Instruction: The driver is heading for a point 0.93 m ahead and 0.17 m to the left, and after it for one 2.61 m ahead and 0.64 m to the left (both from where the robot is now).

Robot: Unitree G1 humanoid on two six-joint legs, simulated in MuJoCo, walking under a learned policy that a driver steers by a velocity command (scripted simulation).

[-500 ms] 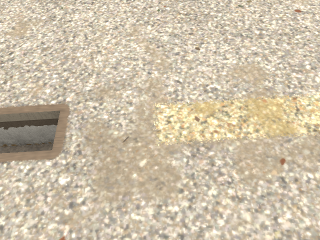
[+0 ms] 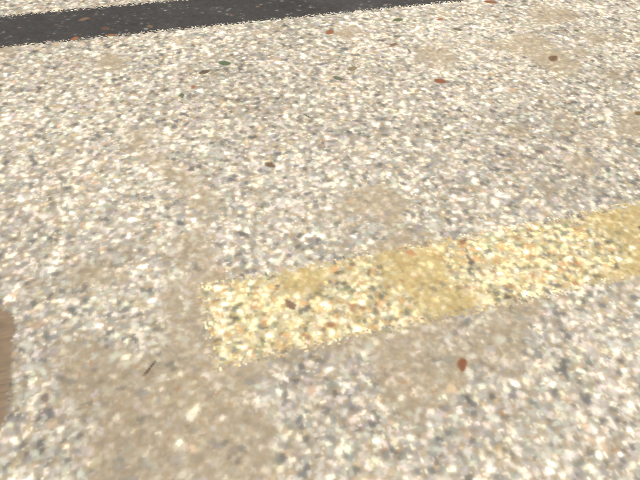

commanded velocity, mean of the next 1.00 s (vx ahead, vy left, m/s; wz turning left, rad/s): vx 0.47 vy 0.00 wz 0.33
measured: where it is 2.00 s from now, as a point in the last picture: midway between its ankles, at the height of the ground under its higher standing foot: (239, 328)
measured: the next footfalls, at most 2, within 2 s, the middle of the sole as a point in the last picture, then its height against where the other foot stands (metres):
right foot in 0.38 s outside the picture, level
left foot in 0.88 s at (241, 472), level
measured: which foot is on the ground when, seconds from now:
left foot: down 0.00-0.40, up 0.42-0.86, down 0.88-1.00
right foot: up 0.00-0.36, down 0.38-0.88, up 0.90-1.00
